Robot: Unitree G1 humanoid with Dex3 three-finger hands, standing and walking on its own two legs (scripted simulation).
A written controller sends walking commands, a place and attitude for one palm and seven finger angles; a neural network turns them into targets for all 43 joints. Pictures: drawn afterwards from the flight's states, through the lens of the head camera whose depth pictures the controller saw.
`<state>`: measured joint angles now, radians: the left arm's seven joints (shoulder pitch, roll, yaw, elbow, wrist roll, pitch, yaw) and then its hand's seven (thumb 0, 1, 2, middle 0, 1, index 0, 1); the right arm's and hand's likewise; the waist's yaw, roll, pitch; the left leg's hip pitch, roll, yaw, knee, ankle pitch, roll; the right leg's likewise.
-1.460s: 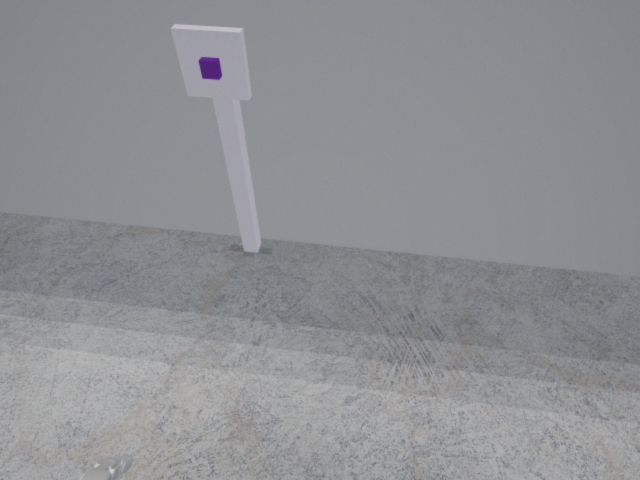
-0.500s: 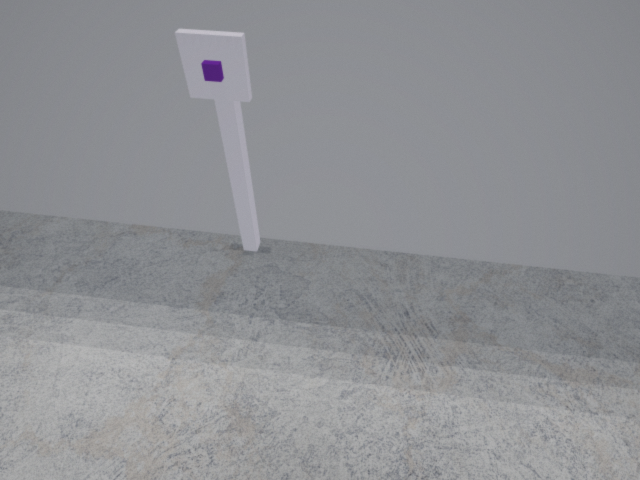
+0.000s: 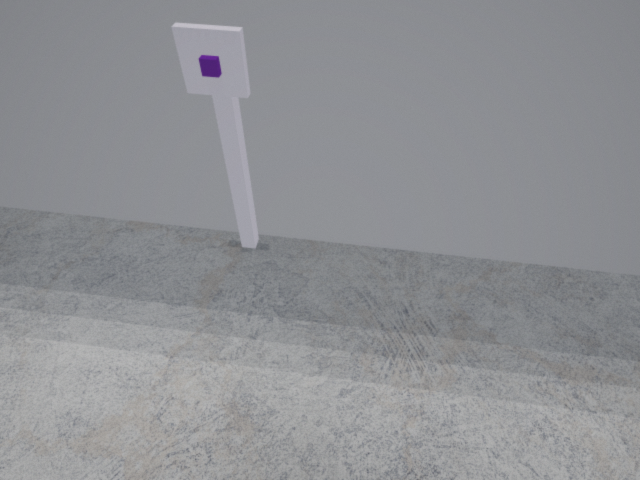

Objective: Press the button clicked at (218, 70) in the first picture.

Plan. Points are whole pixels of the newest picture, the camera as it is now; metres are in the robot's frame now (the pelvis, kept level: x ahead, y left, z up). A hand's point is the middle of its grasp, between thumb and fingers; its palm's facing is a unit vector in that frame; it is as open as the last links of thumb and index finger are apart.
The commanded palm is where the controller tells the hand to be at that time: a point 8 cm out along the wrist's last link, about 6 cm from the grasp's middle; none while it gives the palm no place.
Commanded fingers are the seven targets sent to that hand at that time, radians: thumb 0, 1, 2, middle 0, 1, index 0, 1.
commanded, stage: walk to a spot facing it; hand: left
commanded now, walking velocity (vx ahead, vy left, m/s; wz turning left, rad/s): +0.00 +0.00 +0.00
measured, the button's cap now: (210, 65) +1.08 +0.37 +0.02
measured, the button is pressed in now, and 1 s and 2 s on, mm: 0 0 0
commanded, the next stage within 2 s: turn to face it in 1.56 s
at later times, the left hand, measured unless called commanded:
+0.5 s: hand out of the picture +0.02 +0.25 -0.20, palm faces +0.19 -0.96 -0.22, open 7.4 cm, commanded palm none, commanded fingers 0.00 0.90 0.90 -0.20 -0.30 -0.20 -0.30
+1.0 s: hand out of the picture +0.10 +0.27 -0.15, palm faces +0.39 -0.90 -0.22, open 7.4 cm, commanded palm none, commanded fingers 0.00 0.90 0.90 -0.20 -0.30 -0.20 -0.30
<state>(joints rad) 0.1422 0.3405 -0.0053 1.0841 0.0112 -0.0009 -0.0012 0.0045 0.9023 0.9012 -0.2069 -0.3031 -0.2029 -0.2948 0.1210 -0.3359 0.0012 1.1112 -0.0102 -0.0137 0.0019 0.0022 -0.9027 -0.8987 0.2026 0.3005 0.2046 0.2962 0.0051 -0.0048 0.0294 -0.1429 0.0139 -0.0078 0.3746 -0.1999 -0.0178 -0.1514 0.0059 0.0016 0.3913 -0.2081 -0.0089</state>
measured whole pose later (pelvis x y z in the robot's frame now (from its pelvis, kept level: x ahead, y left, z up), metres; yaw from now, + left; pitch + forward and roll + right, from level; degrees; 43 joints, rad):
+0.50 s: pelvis -0.02 +0.04 -0.03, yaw +12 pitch -2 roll -1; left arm 0.18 0.26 0.03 0.95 0.02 0.05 0.02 0.00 0.90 0.90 -0.21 -0.30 -0.20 -0.29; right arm 0.22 -0.22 -0.03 1.00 -0.01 0.04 0.02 0.00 -0.90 -0.90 0.20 0.30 0.20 0.30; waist -0.02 -0.06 0.08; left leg -0.32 0.00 0.06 0.67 -0.33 0.01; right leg -0.28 -0.12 -0.14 0.73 -0.43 0.05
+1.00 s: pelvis +0.08 +0.05 +0.00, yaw +25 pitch +2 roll +0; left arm 0.16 0.21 0.06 0.94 0.03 0.01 -0.02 0.01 0.91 0.90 -0.20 -0.30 -0.20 -0.29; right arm 0.42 -0.18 -0.05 1.04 -0.03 -0.04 0.00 0.00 -0.90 -0.90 0.20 0.30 0.20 0.30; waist -0.06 -0.01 -0.01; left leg -0.11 -0.09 -0.16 0.35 -0.26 0.06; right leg -0.48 -0.06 -0.02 0.75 -0.30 0.08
